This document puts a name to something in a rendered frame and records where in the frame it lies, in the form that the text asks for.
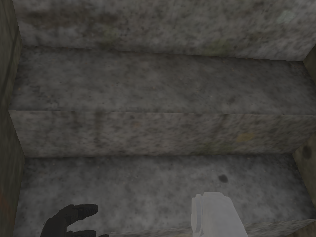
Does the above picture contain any right robot thigh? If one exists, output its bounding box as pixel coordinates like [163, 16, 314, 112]
[191, 192, 248, 237]

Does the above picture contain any left robot hand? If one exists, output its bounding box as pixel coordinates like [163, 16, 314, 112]
[40, 203, 110, 237]

